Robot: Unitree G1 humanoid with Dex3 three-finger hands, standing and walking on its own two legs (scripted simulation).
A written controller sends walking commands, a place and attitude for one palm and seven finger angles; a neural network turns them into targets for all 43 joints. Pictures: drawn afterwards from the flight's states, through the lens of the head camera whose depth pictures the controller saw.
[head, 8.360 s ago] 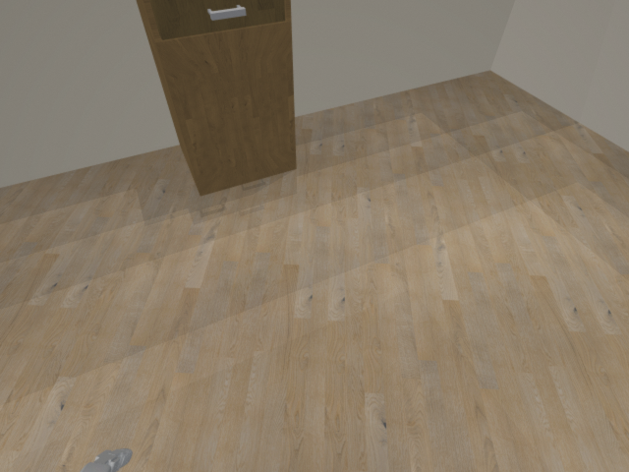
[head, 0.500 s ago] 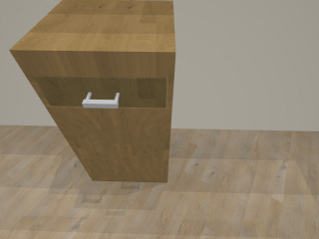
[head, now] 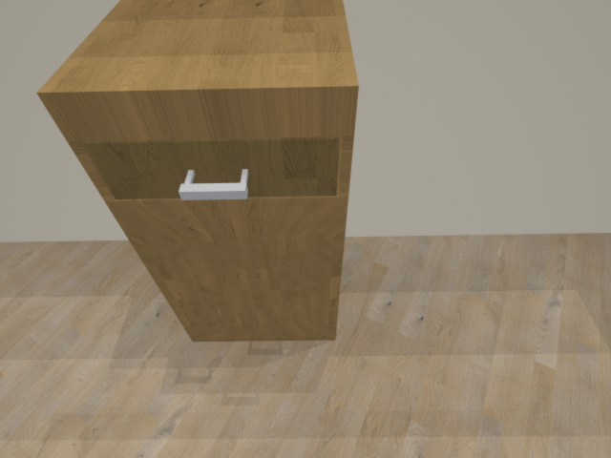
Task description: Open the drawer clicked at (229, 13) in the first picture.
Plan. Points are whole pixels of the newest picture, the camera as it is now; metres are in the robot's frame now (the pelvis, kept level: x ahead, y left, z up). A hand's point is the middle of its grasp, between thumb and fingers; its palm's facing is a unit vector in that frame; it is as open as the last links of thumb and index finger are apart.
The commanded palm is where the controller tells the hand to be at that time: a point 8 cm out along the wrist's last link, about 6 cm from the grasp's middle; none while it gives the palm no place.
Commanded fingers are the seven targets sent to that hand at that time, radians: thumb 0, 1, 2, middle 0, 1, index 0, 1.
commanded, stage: raise the hand with hooked fingers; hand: left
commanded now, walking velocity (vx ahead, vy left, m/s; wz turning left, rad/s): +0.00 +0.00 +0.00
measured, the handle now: (215, 183) +0.56 +0.21 +0.01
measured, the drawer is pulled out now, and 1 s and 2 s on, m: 0.00 0.00 0.00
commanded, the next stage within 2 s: move the hooked fingers above the handle in 1.98 s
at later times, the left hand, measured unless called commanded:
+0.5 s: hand (178, 448) +0.15 +0.18 -0.06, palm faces -0.19 -0.21 -0.96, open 8.5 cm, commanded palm +0.15 +0.21 +0.00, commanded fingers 0.00 0.39 0.68 -0.24 -0.63 -0.24 -0.63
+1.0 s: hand (165, 355) +0.23 +0.20 +0.02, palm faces -0.04 -0.10 -0.99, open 11.5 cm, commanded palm +0.21 +0.20 +0.09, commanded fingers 0.00 -0.20 0.43 -0.28 -1.00 -0.28 -1.00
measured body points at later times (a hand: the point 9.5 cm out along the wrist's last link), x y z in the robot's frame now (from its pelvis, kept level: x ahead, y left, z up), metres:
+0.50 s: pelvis -0.01 -0.04 -0.02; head +0.04 -0.06 +0.42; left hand +0.15 +0.19 -0.01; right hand +0.25 -0.29 -0.08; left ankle -0.04 +0.09 -0.74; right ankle +0.01 -0.14 -0.74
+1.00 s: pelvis -0.01 -0.04 -0.02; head +0.03 -0.08 +0.43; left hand +0.23 +0.20 +0.08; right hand +0.15 -0.28 -0.14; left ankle -0.04 +0.10 -0.74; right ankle +0.01 -0.14 -0.74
